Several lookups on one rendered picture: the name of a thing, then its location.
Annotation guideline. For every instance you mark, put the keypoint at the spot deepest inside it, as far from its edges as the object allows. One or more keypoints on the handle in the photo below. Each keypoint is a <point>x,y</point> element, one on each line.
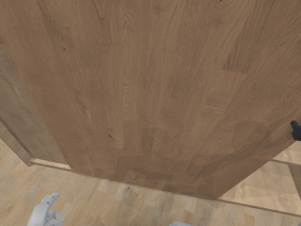
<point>296,133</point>

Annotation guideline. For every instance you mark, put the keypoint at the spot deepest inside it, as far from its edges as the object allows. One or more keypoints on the wardrobe door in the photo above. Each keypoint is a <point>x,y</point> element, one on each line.
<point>184,96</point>
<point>21,117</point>

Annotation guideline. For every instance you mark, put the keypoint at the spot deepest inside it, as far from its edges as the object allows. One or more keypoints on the robot left hand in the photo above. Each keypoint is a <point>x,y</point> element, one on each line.
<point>42,214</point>

